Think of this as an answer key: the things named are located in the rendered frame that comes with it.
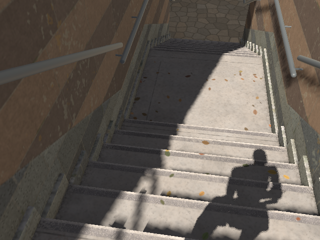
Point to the stairs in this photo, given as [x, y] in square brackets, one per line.
[169, 181]
[205, 46]

